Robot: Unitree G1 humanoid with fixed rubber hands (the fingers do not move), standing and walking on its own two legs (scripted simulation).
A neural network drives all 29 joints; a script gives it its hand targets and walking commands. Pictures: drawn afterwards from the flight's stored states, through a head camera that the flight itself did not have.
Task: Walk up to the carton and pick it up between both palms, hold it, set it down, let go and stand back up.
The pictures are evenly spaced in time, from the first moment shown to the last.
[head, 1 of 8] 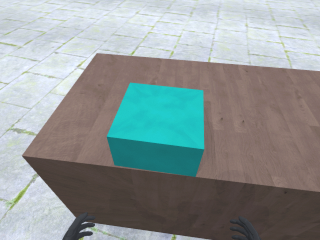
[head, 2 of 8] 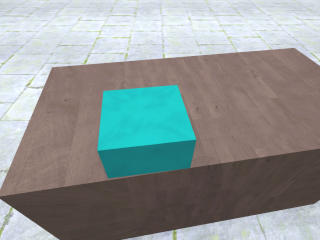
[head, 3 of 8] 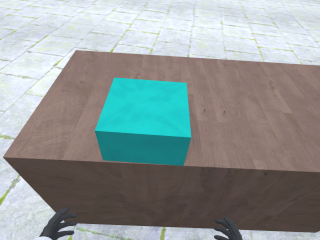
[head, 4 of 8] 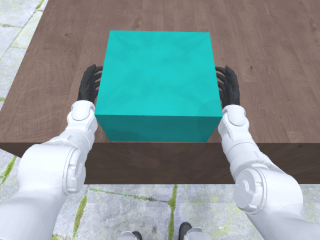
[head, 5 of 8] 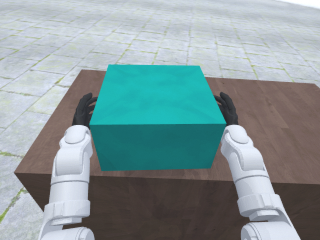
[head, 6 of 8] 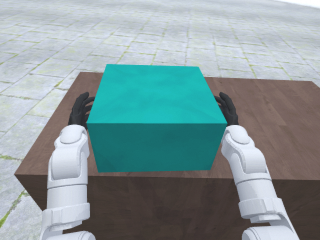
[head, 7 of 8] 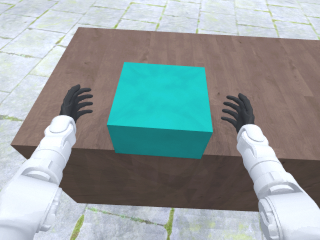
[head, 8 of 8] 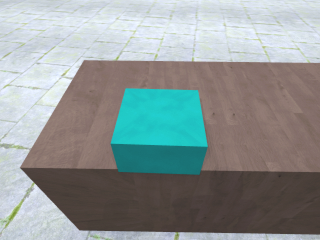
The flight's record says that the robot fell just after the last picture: no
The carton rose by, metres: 0.19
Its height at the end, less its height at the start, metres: +0.00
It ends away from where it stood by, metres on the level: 0.02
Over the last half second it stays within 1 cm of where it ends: yes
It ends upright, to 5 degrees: yes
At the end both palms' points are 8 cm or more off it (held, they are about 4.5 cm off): yes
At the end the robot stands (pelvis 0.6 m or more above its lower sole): yes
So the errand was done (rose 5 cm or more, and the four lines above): yes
